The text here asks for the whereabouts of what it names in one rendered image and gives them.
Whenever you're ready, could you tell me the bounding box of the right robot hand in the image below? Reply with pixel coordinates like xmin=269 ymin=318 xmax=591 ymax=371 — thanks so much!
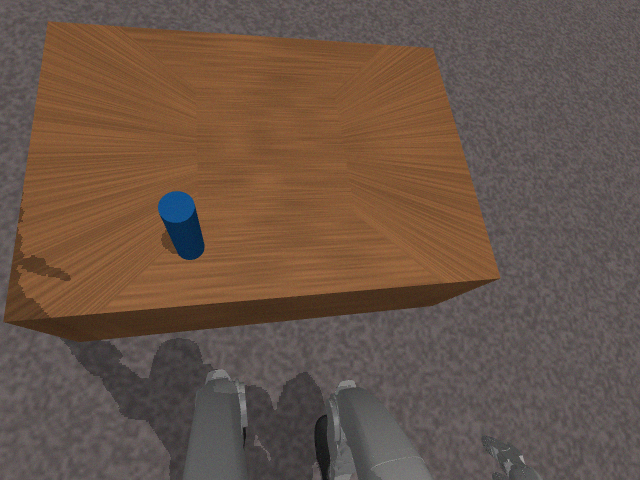
xmin=481 ymin=435 xmax=543 ymax=480

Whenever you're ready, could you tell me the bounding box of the right robot foot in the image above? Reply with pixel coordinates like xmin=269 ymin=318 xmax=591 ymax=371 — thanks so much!
xmin=314 ymin=415 xmax=330 ymax=480

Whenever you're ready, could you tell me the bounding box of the can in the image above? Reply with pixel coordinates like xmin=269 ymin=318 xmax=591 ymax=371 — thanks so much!
xmin=158 ymin=191 xmax=205 ymax=260

